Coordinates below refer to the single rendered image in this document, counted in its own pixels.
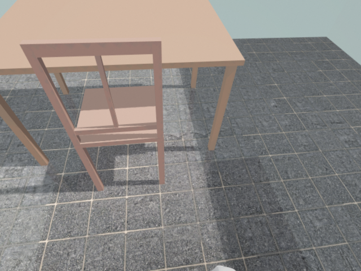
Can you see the table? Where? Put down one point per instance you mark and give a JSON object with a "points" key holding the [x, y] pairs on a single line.
{"points": [[192, 36]]}

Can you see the chair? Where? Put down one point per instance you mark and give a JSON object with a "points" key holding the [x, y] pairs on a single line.
{"points": [[108, 116]]}

